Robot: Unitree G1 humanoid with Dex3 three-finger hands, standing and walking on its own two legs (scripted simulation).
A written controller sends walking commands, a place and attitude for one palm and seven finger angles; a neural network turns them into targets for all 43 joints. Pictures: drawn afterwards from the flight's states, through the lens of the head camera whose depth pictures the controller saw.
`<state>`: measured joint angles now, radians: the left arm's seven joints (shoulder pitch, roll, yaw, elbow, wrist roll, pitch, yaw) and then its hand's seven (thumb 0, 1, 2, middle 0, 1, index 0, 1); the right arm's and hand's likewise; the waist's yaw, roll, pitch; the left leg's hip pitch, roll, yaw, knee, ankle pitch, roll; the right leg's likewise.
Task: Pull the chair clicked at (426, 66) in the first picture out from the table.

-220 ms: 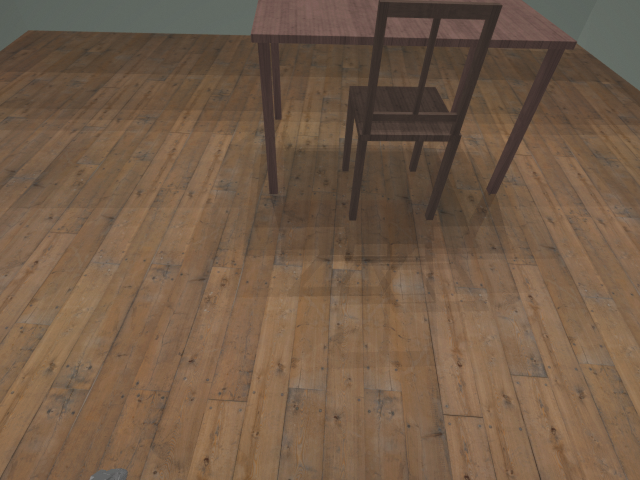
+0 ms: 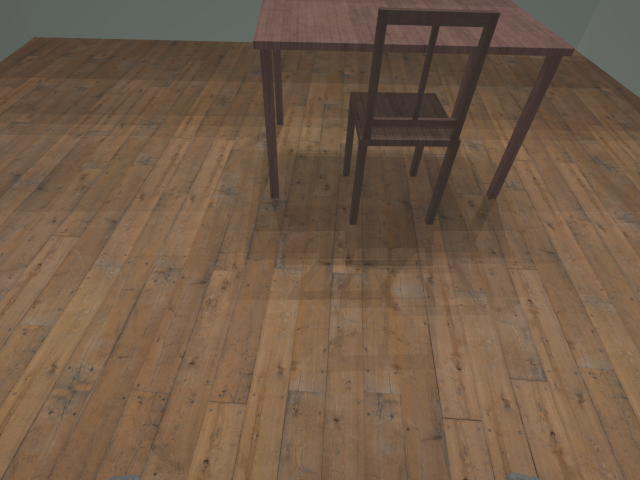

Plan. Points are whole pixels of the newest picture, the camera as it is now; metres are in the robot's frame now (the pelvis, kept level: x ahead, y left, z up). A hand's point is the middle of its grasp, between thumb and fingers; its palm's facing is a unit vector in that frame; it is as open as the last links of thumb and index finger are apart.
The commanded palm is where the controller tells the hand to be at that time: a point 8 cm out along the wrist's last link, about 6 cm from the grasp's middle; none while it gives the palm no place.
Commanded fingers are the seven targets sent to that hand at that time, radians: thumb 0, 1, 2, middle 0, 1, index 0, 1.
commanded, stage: stand and wait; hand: left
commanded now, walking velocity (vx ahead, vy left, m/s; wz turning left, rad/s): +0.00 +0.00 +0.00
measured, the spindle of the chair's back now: (424, 75) +1.39 -0.27 -0.07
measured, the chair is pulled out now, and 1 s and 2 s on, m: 0.00 0.00 0.00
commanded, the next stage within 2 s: look at it before walking up in 0.60 s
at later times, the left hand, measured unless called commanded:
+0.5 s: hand out of the picture +0.06 +0.24 -0.15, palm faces -0.03 -0.94 -0.33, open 7.4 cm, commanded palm none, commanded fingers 0.00 0.90 0.90 -0.20 -0.30 -0.20 -0.30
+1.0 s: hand out of the picture +0.07 +0.23 -0.15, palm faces -0.03 -0.94 -0.33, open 7.4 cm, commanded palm none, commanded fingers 0.00 0.90 0.90 -0.20 -0.30 -0.20 -0.30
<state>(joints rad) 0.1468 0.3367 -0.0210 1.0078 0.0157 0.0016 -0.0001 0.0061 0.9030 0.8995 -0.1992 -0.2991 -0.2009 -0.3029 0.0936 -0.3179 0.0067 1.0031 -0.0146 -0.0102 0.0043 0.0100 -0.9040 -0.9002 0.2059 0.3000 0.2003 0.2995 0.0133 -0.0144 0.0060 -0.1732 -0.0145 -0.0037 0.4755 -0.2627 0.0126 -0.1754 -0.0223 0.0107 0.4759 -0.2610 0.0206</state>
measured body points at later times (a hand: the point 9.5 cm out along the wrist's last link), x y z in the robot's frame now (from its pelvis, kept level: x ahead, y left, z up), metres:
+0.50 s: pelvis -0.01 -0.01 +0.00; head -0.01 -0.01 +0.45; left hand +0.06 +0.28 -0.13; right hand +0.06 -0.31 -0.13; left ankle +0.00 +0.11 -0.74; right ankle +0.00 -0.13 -0.74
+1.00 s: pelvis +0.00 -0.02 +0.01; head +0.00 -0.01 +0.46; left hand +0.07 +0.28 -0.13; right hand +0.08 -0.31 -0.12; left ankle +0.00 +0.11 -0.74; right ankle +0.00 -0.13 -0.74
